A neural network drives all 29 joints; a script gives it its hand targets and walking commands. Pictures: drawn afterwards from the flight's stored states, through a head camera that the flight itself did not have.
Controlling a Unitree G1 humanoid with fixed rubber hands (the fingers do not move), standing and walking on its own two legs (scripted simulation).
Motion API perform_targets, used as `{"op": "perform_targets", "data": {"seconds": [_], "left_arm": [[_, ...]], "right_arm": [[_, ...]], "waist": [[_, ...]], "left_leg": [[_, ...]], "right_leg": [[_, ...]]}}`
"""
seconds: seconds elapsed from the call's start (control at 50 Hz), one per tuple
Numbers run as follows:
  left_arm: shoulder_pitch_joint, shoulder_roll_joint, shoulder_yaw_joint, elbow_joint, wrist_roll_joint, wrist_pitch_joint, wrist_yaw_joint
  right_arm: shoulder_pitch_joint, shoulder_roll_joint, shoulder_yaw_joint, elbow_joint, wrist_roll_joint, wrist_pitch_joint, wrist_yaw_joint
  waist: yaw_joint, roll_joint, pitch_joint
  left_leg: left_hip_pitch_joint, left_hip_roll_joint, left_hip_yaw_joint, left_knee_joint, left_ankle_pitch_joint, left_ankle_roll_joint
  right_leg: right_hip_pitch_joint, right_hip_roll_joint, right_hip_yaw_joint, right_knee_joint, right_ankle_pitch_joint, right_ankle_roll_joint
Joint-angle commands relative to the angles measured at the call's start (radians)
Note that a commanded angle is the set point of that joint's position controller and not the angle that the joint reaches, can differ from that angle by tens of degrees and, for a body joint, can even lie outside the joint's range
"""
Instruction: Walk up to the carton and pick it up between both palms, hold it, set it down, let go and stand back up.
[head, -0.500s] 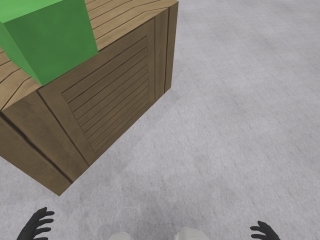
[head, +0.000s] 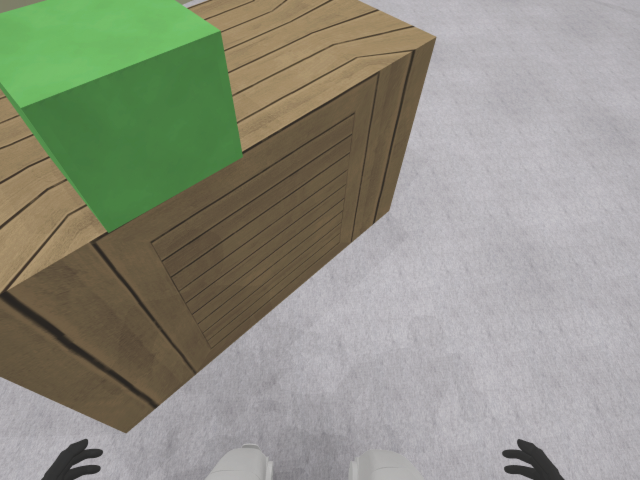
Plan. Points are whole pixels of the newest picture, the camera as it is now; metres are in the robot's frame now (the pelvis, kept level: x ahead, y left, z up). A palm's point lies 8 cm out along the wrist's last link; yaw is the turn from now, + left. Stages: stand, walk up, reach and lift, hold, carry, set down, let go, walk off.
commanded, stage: walk up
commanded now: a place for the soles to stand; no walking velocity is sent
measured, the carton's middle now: (122, 102) +0.64 +0.30 +0.08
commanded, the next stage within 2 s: none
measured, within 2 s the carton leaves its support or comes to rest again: neither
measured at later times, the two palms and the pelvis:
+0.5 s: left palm (57, 420) +0.21 +0.34 -0.10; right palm (485, 340) +0.31 -0.26 -0.11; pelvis +0.18 +0.01 -0.01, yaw +6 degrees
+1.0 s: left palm (77, 341) +0.30 +0.33 -0.07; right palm (474, 287) +0.40 -0.28 -0.12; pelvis +0.27 -0.01 +0.00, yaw +11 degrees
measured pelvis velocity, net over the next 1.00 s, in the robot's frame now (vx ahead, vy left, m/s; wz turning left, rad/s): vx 0.27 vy -0.01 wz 0.19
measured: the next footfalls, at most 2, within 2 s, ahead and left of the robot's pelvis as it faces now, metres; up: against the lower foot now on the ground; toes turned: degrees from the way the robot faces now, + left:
right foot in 0.04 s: +0.07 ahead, -0.10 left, +0.00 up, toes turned -6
left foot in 0.42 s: +0.29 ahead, +0.16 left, +0.00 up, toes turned +4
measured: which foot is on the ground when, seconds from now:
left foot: down 0.00-0.06, up 0.08-0.40, down 0.42-0.68, up 0.70-1.00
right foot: up 0.00-0.02, down 0.04-0.44, up 0.46-0.64, down 0.66-1.00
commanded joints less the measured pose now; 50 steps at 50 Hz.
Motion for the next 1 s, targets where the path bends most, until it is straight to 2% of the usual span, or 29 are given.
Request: {"op": "perform_targets", "data": {"seconds": [0.0, 0.02, 0.04, 0.06, 0.08, 0.1, 0.12, 0.16, 0.2, 0.3, 0.34, 0.38, 0.4, 0.42, 0.44, 0.46, 0.54, 0.58, 0.6, 0.64, 0.66, 0.68, 0.7, 0.72, 0.76, 0.78, 0.84, 0.88, 0.98], "left_arm": [[0.063, 0.188, 0.058, -0.106, 0.016, -0.034, 0.005], [0.172, 0.183, 0.061, -0.071, 0.028, -0.047, 0.011], [0.289, 0.255, 0.088, -0.032, 0.050, -0.051, 0.025], [0.304, 0.360, 0.104, -0.050, 0.057, -0.059, 0.034], [0.192, 0.372, 0.092, -0.090, 0.040, -0.059, 0.034], [0.125, 0.339, 0.087, -0.100, 0.039, -0.059, 0.038], [0.095, 0.274, 0.066, -0.093, 0.030, -0.057, 0.040], [0.078, 0.216, 0.050, -0.086, 0.026, -0.048, 0.041], [0.167, 0.222, 0.058, -0.074, 0.024, -0.036, 0.043], [0.151, 0.236, 0.073, -0.111, 0.042, 0.003, 0.038], [0.130, 0.249, 0.066, -0.119, 0.035, 0.013, 0.034], [0.026, 0.245, 0.062, -0.147, 0.016, 0.020, 0.028], [0.016, 0.194, 0.049, -0.159, 0.020, 0.020, 0.026], [-0.022, 0.130, 0.031, -0.196, 0.023, 0.011, 0.019], [0.005, 0.150, 0.028, -0.232, -0.007, 0.006, 0.019], [-0.048, 0.188, 0.017, -0.226, 0.004, 0.000, 0.024], [-0.024, 0.203, 0.037, -0.173, 0.023, -0.001, 0.005], [0.001, 0.174, 0.047, -0.154, 0.021, 0.008, 0.004], [0.028, 0.181, 0.051, -0.149, 0.021, 0.009, 0.007], [0.126, 0.157, 0.048, -0.110, 0.028, 0.005, 0.022], [0.139, 0.192, 0.062, -0.109, 0.041, -0.005, 0.029], [0.149, 0.287, 0.073, -0.125, 0.056, -0.010, 0.034], [0.122, 0.323, 0.073, -0.143, 0.042, -0.015, 0.031], [0.071, 0.300, 0.068, -0.146, 0.032, -0.012, 0.034], [0.052, 0.228, 0.049, -0.127, 0.021, -0.006, 0.039], [0.029, 0.220, 0.046, -0.141, 0.025, -0.001, 0.042], [0.077, 0.207, 0.047, -0.144, 0.025, 0.010, 0.048], [0.121, 0.232, 0.065, -0.142, 0.033, 0.020, 0.053], [0.068, 0.259, 0.071, -0.163, 0.035, 0.030, 0.043]], "right_arm": [[0.040, -0.318, -0.081, -0.074, -0.023, -0.034, -0.016], [-0.048, -0.303, -0.077, -0.103, -0.023, -0.028, -0.014], [-0.090, -0.187, -0.035, -0.109, -0.013, -0.027, -0.014], [-0.088, -0.113, -0.011, -0.120, -0.010, -0.024, -0.018], [-0.054, -0.205, -0.034, -0.105, -0.010, -0.016, -0.028], [-0.013, -0.251, -0.052, -0.067, -0.004, -0.019, -0.021], [0.031, -0.232, -0.049, -0.041, 0.007, -0.018, -0.010], [0.034, -0.207, -0.045, -0.047, 0.014, -0.009, 0.001], [-0.053, -0.201, -0.039, -0.069, 0.022, -0.002, 0.016], [-0.156, -0.169, -0.031, -0.113, 0.013, -0.009, 0.026], [-0.093, -0.169, -0.039, -0.115, -0.001, -0.017, 0.025], [0.165, -0.192, -0.072, -0.067, -0.016, -0.020, 0.005], [0.324, -0.266, -0.107, -0.029, -0.032, -0.024, -0.013], [0.434, -0.352, -0.127, -0.038, -0.035, -0.030, -0.035], [0.380, -0.416, -0.130, -0.065, -0.018, -0.037, -0.034], [0.311, -0.391, -0.124, -0.061, 0.016, -0.041, -0.039], [0.148, -0.315, -0.083, -0.082, -0.017, -0.039, -0.043], [0.145, -0.342, -0.095, -0.068, -0.037, -0.042, -0.046], [0.136, -0.329, -0.092, -0.082, -0.041, -0.047, -0.051], [-0.002, -0.317, -0.082, -0.108, -0.029, -0.036, -0.063], [0.023, -0.229, -0.048, -0.098, -0.027, -0.028, -0.062], [0.015, -0.146, -0.032, -0.117, -0.007, -0.023, -0.065], [0.039, -0.223, -0.053, -0.111, -0.016, -0.006, -0.086], [0.086, -0.245, -0.056, -0.090, -0.006, 0.000, -0.091], [0.125, -0.245, -0.060, -0.080, 0.003, -0.012, -0.077], [0.134, -0.230, -0.053, -0.083, 0.006, -0.010, -0.072], [0.085, -0.234, -0.059, -0.095, 0.004, 0.000, -0.056], [0.024, -0.238, -0.058, -0.109, 0.003, -0.001, -0.055], [0.006, -0.228, -0.059, -0.137, 0.005, -0.019, -0.054]], "waist": [[0.025, 0.221, -0.117], [0.117, 0.151, -0.134], [0.191, -0.044, -0.166], [0.220, -0.256, -0.151], [0.142, -0.102, -0.121], [0.107, -0.003, -0.126], [0.074, 0.012, -0.093], [0.057, -0.049, -0.122], [0.117, -0.142, -0.121], [0.157, -0.092, -0.082], [0.113, -0.119, -0.139], [-0.044, -0.099, -0.265], [-0.136, 0.014, -0.328], [-0.174, 0.216, -0.293], [-0.127, 0.331, -0.322], [-0.131, 0.242, -0.246], [-0.022, 0.177, -0.036], [-0.002, 0.248, -0.034], [0.018, 0.184, -0.056], [0.112, 0.197, -0.114], [0.121, 0.093, -0.132], [0.139, -0.167, -0.188], [0.102, -0.093, -0.170], [0.074, -0.015, -0.138], [0.046, -0.014, -0.175], [0.036, -0.114, -0.159], [0.082, -0.162, -0.140], [0.125, -0.121, -0.155], [0.108, -0.118, -0.124]], "left_leg": [[-0.035, 0.234, -0.499, -0.293, 0.096, 0.255], [-0.203, 0.163, -0.398, -0.188, 0.042, 0.205], [-0.460, 0.034, -0.193, 0.055, -0.104, 0.090], [-0.639, -0.108, -0.012, 0.375, -0.216, 0.032], [-0.578, -0.005, -0.101, 0.481, -0.165, 0.012], [-0.521, 0.030, -0.084, 0.498, -0.090, -0.006], [-0.455, 0.045, -0.061, 0.464, -0.005, 0.002], [-0.364, 0.075, 0.015, 0.437, 0.026, 0.002], [-0.387, 0.085, 0.071, 0.326, 0.018, 0.002], [-0.353, 0.094, 0.189, -0.047, 0.080, -0.023], [-0.183, 0.046, 0.237, -0.156, 0.080, 0.004], [0.167, -0.038, 0.283, -0.248, 0.196, 0.053], [0.458, -0.064, 0.170, -0.187, 0.211, 0.098], [0.586, 0.117, -0.287, -0.224, 0.219, 0.205], [0.636, 0.317, -0.758, -0.358, 0.231, 0.362], [0.546, 0.351, -0.805, -0.384, 0.136, 0.381], [0.097, 0.233, -0.540, -0.384, -0.033, 0.270], [0.013, 0.248, -0.562, -0.359, 0.084, 0.277], [0.019, 0.257, -0.602, -0.322, 0.162, 0.277], [-0.132, 0.185, -0.417, -0.149, 0.363, 0.184], [-0.224, 0.082, -0.280, -0.024, 0.272, 0.109], [-0.344, -0.073, -0.029, 0.271, -0.078, 0.016], [-0.353, -0.033, -0.020, 0.439, -0.258, -0.005], [-0.310, -0.005, -0.045, 0.509, -0.239, 0.006], [-0.332, 0.034, -0.005, 0.522, -0.146, 0.009], [-0.342, 0.048, 0.001, 0.501, -0.129, 0.013], [-0.332, 0.047, 0.063, 0.448, -0.084, 0.001], [-0.363, 0.066, 0.083, 0.354, -0.110, 0.005], [-0.195, 0.075, 0.107, 0.099, -0.124, 0.006]], "right_leg": [[0.081, 0.026, 0.169, -0.285, 0.006, -0.043], [0.303, 0.039, 0.131, -0.475, 0.168, -0.048], [0.589, -0.080, 0.315, -0.699, 0.074, -0.056], [0.628, -0.431, 0.659, -0.878, -0.041, -0.096], [0.525, -0.503, 0.687, -0.879, 0.011, -0.098], [0.531, -0.450, 0.554, -0.833, 0.170, -0.084], [0.495, -0.351, 0.358, -0.741, 0.526, 0.002], [0.542, -0.220, 0.114, -0.637, 0.983, 0.020], [0.627, -0.193, 0.057, -0.628, 1.000, 0.021], [0.673, -0.162, -0.026, -0.571, 0.860, -0.094], [0.600, -0.161, -0.059, -0.473, 0.877, -0.103], [0.432, -0.140, -0.101, -0.216, 1.015, -0.072], [0.203, -0.090, -0.066, 0.047, 0.918, -0.045], [-0.129, 0.052, -0.022, 0.271, 0.446, 0.015], [-0.350, 0.146, 0.098, 0.352, 0.041, 0.027], [-0.359, 0.063, 0.216, 0.305, 0.044, 0.004], [-0.120, 0.010, 0.194, -0.039, -0.033, -0.021], [-0.049, 0.033, 0.172, -0.110, -0.028, -0.040], [-0.027, 0.048, 0.175, -0.124, -0.007, -0.036], [0.234, 0.033, 0.153, -0.397, 0.251, -0.053], [0.341, -0.030, 0.192, -0.561, 0.286, -0.077], [0.446, -0.334, 0.454, -0.714, 0.280, -0.140], [0.384, -0.473, 0.563, -0.724, 0.471, -0.164], [0.353, -0.452, 0.438, -0.677, 0.632, -0.178], [0.483, -0.323, 0.223, -0.530, 0.966, -0.114], [0.489, -0.284, 0.138, -0.500, 1.028, -0.082], [0.520, -0.225, 0.095, -0.469, 1.027, -0.072], [0.551, -0.264, 0.117, -0.459, 0.956, -0.126], [0.390, -0.297, 0.083, -0.404, 0.896, -0.185]]}}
